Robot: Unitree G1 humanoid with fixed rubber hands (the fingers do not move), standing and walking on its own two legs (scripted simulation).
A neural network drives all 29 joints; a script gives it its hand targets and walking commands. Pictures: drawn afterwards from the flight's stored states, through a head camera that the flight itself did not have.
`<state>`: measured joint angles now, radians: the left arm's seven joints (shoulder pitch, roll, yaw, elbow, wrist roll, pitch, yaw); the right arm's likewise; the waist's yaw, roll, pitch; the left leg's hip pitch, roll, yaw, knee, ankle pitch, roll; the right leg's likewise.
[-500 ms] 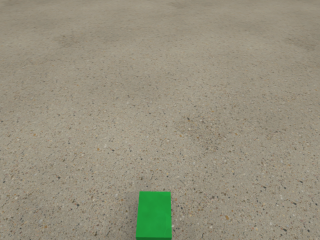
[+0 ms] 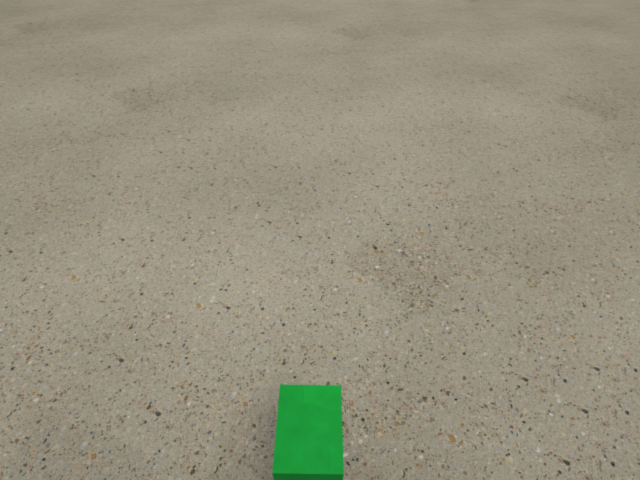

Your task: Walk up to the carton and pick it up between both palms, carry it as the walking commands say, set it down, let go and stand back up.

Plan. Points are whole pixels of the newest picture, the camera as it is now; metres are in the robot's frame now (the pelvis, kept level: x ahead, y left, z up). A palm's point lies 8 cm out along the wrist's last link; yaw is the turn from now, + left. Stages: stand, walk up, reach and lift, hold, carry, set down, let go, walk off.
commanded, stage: stand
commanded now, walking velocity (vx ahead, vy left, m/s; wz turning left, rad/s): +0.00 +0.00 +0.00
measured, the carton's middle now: (309, 436) +0.43 +0.04 -0.70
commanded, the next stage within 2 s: reach and lift in 0.44 s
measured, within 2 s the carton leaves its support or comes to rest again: neither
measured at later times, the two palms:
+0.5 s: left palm out of the picture +0.03 +0.24 -0.13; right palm out of the picture +0.03 -0.23 -0.14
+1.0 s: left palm out of the picture +0.16 +0.23 -0.16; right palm out of the picture +0.16 -0.23 -0.16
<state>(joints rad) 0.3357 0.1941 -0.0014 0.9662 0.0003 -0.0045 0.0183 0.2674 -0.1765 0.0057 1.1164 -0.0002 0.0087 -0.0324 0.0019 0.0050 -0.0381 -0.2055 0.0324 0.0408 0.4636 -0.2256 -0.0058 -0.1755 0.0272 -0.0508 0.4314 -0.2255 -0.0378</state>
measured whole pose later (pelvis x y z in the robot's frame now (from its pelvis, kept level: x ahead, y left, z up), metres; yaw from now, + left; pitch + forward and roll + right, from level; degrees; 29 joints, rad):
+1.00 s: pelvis -0.01 -0.01 -0.05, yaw +0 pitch +13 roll +1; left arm 0.04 0.20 0.07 0.61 0.00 0.23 0.00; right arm 0.05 -0.18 -0.04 0.57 0.00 0.24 0.01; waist 0.00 0.00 0.02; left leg -0.71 0.03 0.04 0.87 -0.38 0.00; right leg -0.70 0.01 -0.05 0.89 -0.41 -0.04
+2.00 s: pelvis -0.06 +0.02 -0.12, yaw -1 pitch +36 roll -2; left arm -1.04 0.20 0.26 0.78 -0.01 0.14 0.10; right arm -1.06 -0.15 -0.22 0.82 0.00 0.14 -0.13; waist 0.00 -0.01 0.11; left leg -1.44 0.03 0.03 1.17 -0.36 0.04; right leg -1.40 0.00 -0.05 1.14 -0.36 -0.01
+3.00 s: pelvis -0.13 +0.01 -0.34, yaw +1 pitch +28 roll -1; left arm -1.48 0.37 0.12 1.01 -0.16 0.19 0.17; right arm -1.44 -0.27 -0.09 0.96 0.18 0.20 -0.24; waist 0.00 -0.01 0.52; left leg -1.99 0.01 0.00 1.99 -0.49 0.02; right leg -1.95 0.00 -0.05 2.00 -0.54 -0.02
